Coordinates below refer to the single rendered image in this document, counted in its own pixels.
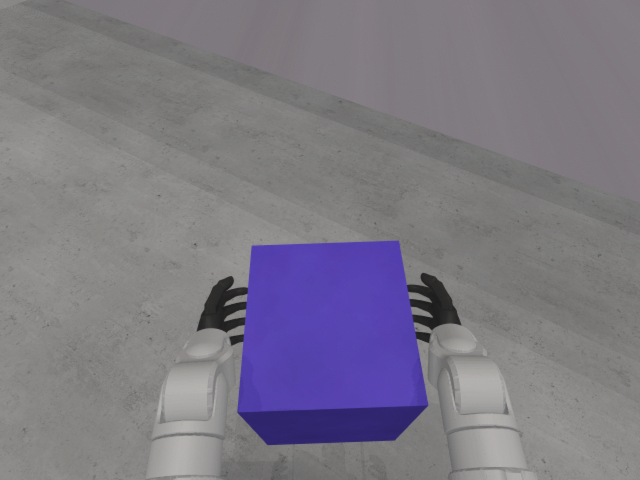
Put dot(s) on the left robot forearm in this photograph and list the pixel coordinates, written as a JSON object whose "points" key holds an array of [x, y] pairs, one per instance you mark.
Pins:
{"points": [[190, 420]]}

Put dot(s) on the carton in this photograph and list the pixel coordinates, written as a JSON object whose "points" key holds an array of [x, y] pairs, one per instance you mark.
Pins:
{"points": [[330, 353]]}

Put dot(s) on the right robot hand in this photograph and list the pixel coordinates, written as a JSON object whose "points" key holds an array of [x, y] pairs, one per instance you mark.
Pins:
{"points": [[441, 308]]}

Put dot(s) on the left robot hand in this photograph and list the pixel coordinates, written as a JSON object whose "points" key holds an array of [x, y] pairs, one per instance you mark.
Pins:
{"points": [[214, 313]]}

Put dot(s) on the right robot forearm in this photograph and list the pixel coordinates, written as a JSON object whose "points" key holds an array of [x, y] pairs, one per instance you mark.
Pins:
{"points": [[477, 413]]}

